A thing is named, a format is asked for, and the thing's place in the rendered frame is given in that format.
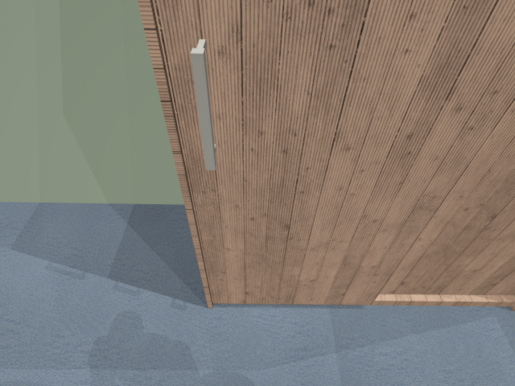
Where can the wardrobe door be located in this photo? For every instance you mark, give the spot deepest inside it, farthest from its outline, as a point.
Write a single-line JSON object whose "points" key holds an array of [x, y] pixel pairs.
{"points": [[341, 127], [468, 247]]}

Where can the handle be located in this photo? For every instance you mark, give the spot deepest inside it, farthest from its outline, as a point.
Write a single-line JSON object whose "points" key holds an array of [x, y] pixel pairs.
{"points": [[200, 74]]}

